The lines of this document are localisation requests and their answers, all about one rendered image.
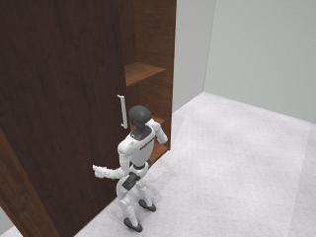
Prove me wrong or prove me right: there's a robot left hand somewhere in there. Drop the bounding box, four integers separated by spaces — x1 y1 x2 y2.
93 165 107 179

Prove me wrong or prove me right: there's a wardrobe door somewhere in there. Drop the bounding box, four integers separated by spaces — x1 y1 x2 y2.
0 0 133 237
0 126 60 237

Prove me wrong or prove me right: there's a handle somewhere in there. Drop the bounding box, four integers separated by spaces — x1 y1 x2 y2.
0 160 19 192
117 95 127 128

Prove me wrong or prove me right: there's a right robot upper arm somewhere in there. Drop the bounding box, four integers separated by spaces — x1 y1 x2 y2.
147 120 168 144

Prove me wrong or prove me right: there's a robot right thigh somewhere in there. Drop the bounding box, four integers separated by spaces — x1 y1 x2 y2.
135 159 153 189

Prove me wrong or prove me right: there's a left robot upper arm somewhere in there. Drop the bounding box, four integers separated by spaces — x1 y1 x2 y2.
118 138 133 177

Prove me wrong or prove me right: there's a left robot forearm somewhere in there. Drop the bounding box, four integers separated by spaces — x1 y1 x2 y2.
103 168 123 179

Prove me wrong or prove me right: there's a robot right shin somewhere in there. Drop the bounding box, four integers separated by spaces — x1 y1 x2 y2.
137 178 152 207

